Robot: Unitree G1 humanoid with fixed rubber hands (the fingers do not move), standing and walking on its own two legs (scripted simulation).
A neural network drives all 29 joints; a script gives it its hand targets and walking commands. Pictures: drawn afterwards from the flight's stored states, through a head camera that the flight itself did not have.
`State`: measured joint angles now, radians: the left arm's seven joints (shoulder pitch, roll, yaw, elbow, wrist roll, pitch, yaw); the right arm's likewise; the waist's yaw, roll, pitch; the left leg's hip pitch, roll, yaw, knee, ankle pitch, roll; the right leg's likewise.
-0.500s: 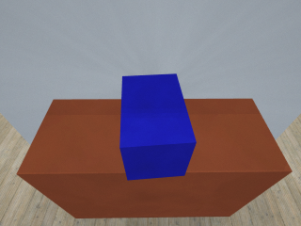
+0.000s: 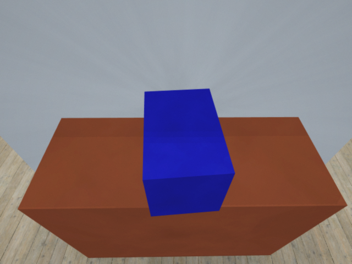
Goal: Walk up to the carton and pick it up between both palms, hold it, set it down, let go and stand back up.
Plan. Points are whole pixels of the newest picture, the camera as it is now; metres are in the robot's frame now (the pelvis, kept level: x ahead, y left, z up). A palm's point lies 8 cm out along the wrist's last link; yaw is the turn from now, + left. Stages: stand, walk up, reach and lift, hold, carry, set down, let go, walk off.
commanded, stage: stand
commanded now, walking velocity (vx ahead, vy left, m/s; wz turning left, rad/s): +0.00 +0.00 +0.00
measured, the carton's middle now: (181, 150) +0.42 +0.00 -0.02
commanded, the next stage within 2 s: none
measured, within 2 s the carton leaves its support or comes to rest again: neither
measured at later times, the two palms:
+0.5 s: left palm out of the picture -0.01 +0.20 -0.15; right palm out of the picture -0.01 -0.19 -0.15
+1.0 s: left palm out of the picture +0.00 +0.20 -0.15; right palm out of the picture +0.00 -0.19 -0.15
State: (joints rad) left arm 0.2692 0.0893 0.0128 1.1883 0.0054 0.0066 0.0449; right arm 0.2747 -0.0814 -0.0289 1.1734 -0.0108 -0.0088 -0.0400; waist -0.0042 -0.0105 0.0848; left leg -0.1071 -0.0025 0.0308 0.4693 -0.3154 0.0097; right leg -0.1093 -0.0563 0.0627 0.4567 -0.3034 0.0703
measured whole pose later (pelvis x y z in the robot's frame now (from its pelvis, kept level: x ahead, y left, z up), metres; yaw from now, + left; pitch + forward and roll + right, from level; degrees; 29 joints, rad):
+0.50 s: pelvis +0.01 +0.01 +0.00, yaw +0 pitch -3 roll +0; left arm 0.26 0.09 0.01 1.20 0.01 0.01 0.05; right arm 0.28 -0.09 -0.03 1.18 -0.01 -0.01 -0.04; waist -0.01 -0.01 0.09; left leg -0.08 -0.01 0.04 0.46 -0.34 0.02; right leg -0.08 -0.07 0.06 0.45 -0.32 0.08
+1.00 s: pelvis +0.02 +0.01 +0.00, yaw +0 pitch -3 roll +0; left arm 0.27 0.09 0.01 1.19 0.01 0.01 0.05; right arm 0.27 -0.09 -0.03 1.18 -0.01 -0.01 -0.04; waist -0.01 -0.01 0.09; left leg -0.06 -0.01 0.04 0.46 -0.35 0.02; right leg -0.07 -0.08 0.06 0.45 -0.33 0.08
